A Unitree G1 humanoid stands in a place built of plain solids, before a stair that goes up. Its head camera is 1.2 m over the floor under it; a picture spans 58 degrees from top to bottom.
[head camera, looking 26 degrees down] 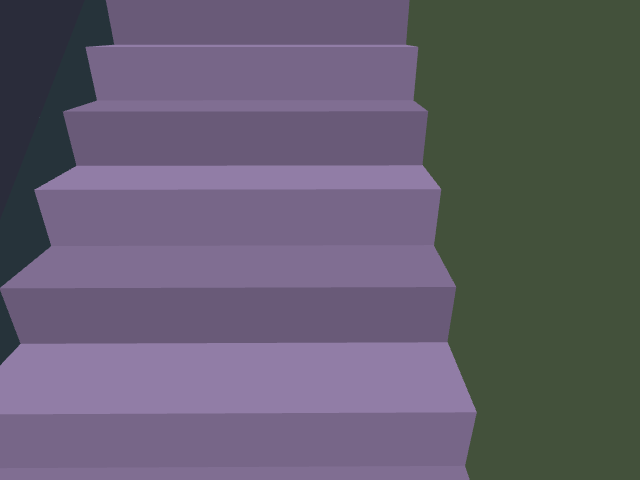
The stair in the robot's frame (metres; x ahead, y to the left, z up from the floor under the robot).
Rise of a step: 0.19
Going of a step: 0.25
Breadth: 1.24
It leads straight ahead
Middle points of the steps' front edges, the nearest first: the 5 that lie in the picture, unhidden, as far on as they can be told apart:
0.74 0.25 0.38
1.00 0.25 0.57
1.25 0.25 0.76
1.51 0.25 0.95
1.76 0.25 1.14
